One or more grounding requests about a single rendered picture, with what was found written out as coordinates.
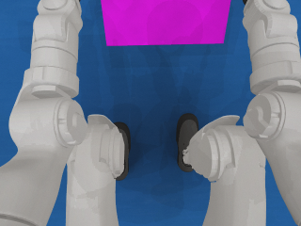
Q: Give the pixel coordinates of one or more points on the right robot foot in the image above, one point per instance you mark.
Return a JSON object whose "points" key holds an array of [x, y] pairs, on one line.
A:
{"points": [[187, 126]]}

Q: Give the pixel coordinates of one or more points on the robot foot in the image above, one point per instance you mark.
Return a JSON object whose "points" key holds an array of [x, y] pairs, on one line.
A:
{"points": [[187, 126], [124, 130]]}

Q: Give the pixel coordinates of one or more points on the right robot forearm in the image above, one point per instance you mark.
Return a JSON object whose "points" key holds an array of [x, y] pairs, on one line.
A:
{"points": [[273, 46]]}

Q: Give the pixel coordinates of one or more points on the robot left upper arm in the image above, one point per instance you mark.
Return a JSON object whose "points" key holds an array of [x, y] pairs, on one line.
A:
{"points": [[45, 132]]}

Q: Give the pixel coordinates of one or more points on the robot right upper arm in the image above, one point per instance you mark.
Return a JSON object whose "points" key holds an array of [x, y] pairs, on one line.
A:
{"points": [[273, 118]]}

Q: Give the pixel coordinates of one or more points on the left robot forearm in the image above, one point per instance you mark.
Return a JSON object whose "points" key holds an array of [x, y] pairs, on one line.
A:
{"points": [[54, 52]]}

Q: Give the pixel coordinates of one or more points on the carton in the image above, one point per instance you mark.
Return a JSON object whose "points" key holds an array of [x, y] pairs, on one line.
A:
{"points": [[164, 22]]}

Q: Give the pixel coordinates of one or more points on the left robot foot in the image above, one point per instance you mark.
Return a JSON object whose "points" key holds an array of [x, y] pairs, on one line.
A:
{"points": [[124, 130]]}

